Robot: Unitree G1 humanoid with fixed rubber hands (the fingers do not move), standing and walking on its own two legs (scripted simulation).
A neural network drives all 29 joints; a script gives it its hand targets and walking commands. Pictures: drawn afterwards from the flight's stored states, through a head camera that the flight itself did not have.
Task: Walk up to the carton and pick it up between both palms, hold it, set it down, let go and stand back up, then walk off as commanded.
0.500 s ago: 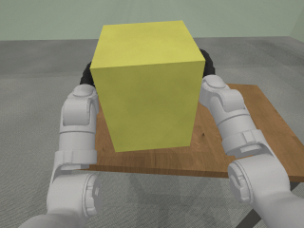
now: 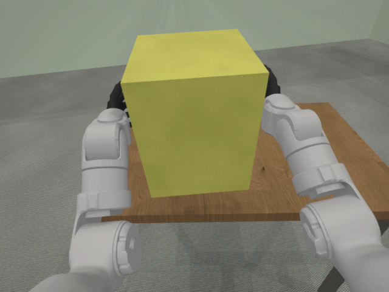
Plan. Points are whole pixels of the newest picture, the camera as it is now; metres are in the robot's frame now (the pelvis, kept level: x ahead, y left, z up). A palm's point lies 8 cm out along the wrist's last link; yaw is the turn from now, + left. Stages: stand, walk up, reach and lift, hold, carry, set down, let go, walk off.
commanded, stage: hold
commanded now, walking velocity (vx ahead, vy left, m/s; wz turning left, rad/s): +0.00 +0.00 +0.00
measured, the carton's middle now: (194, 113) +0.39 +0.00 +0.24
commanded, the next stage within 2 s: none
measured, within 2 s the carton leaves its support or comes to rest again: neither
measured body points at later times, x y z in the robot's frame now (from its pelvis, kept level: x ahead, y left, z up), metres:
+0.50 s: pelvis +0.00 +0.01 +0.00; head -0.07 +0.03 +0.44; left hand +0.39 +0.17 +0.24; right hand +0.40 -0.13 +0.27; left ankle +0.09 +0.10 -0.74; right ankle +0.00 -0.12 -0.74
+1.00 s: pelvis +0.00 +0.01 +0.00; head -0.07 +0.03 +0.44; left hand +0.39 +0.16 +0.24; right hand +0.40 -0.14 +0.27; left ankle +0.09 +0.10 -0.74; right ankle +0.00 -0.12 -0.74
